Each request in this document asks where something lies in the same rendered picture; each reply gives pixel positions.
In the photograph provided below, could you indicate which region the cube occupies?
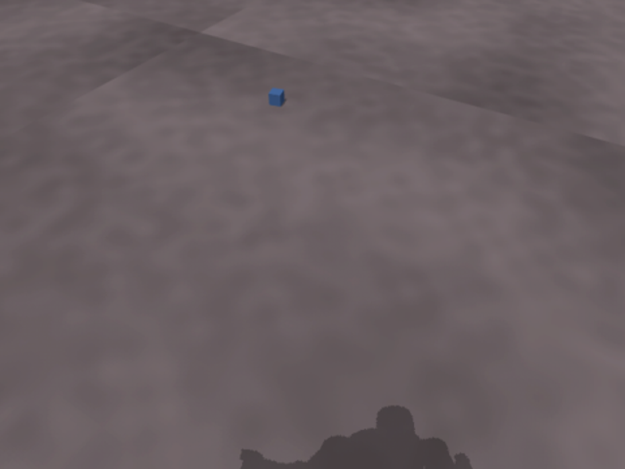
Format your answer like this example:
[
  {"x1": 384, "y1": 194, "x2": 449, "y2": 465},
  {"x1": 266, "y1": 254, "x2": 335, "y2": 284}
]
[{"x1": 269, "y1": 88, "x2": 284, "y2": 107}]

